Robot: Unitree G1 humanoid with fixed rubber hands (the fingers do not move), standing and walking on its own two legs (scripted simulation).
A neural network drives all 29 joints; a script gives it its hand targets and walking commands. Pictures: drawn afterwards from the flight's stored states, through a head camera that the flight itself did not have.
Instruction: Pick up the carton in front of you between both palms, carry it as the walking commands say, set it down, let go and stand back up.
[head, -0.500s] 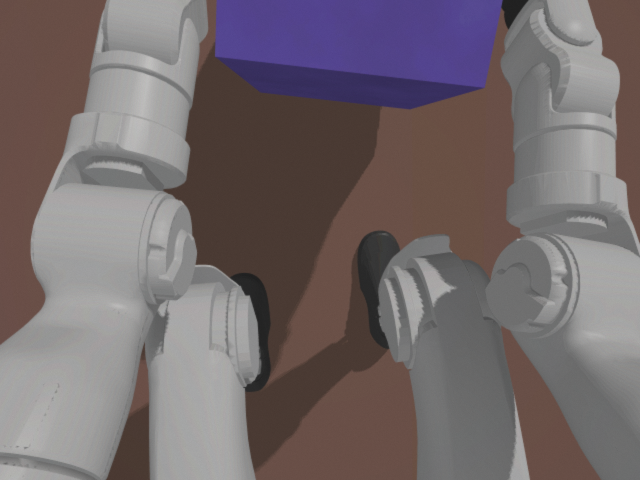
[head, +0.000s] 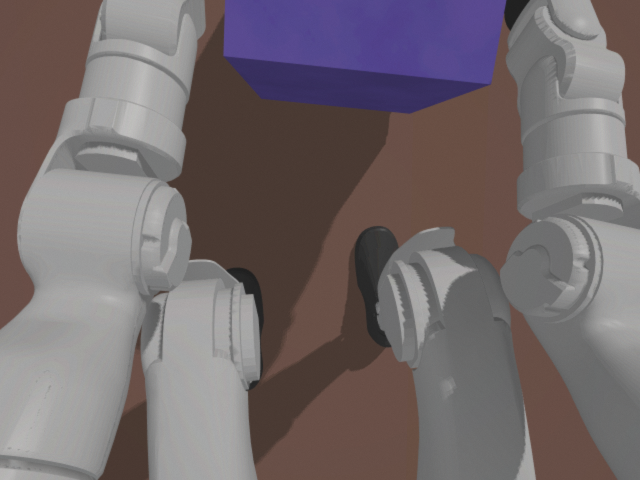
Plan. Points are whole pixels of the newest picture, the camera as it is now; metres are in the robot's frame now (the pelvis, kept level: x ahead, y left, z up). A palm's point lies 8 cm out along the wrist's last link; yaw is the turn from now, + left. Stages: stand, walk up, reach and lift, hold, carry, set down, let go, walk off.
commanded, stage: set down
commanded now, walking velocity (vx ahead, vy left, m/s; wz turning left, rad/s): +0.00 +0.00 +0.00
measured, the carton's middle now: out of the picture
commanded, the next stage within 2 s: let go in 1.82 s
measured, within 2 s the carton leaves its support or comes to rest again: rests again in 0.28 s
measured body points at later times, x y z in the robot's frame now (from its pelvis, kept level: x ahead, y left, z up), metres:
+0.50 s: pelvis +0.00 +0.00 -0.01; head +0.39 +0.02 +0.22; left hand +0.60 +0.07 -0.19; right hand +0.53 -0.24 -0.18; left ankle +0.08 +0.11 -0.34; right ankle +0.13 -0.13 -0.34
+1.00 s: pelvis +0.00 -0.01 +0.01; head +0.37 -0.01 +0.26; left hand +0.63 +0.10 -0.12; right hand +0.53 -0.26 -0.12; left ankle +0.08 +0.11 -0.34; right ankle +0.13 -0.13 -0.34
